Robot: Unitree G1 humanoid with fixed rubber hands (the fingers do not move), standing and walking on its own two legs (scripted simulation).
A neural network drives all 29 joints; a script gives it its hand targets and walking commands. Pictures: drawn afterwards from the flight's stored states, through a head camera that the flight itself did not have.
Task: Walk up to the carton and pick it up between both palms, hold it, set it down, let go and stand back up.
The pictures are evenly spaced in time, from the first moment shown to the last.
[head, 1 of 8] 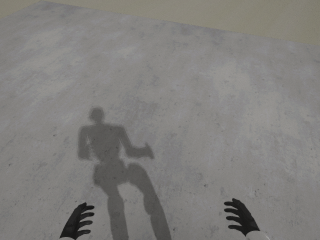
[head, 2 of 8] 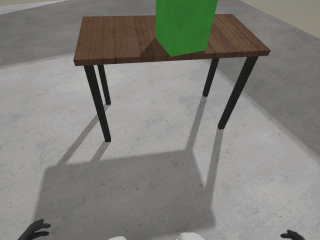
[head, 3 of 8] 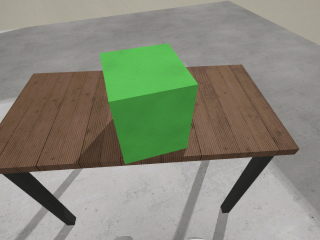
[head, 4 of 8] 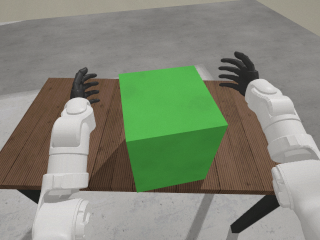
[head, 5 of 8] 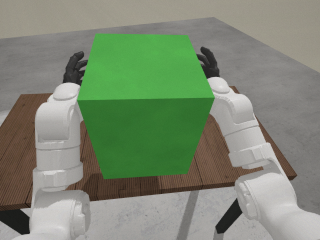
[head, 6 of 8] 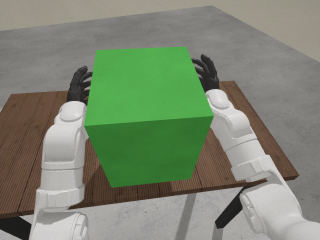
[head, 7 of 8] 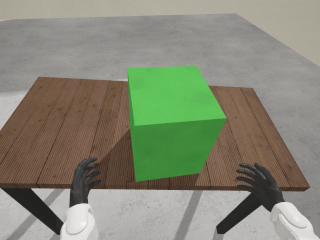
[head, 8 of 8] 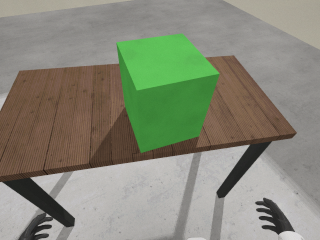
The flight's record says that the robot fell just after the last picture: no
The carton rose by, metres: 0.14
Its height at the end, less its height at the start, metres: +0.00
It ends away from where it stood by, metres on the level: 0.03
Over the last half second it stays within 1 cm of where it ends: yes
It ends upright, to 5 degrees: yes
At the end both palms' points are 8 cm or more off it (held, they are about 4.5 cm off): yes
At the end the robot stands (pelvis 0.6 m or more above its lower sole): yes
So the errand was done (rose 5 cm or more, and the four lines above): yes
